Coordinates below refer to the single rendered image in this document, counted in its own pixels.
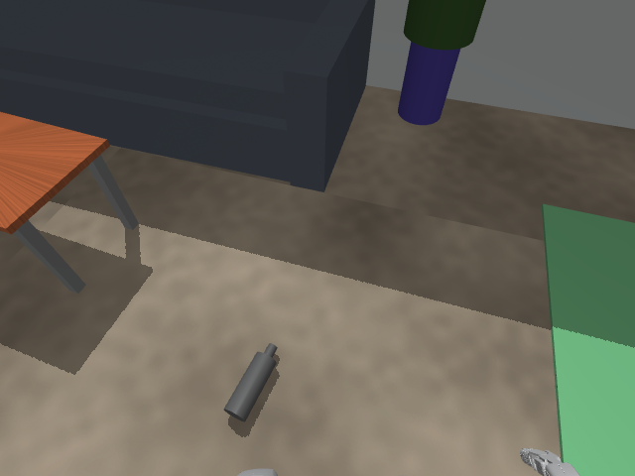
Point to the bottle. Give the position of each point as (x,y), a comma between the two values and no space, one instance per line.
(252,383)

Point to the potted plant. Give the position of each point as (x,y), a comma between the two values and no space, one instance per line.
(437,29)

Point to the right robot hand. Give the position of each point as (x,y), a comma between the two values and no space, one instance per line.
(546,463)

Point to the coffee table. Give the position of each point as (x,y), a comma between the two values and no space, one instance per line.
(37,160)

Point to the sofa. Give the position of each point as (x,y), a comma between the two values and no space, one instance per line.
(263,87)

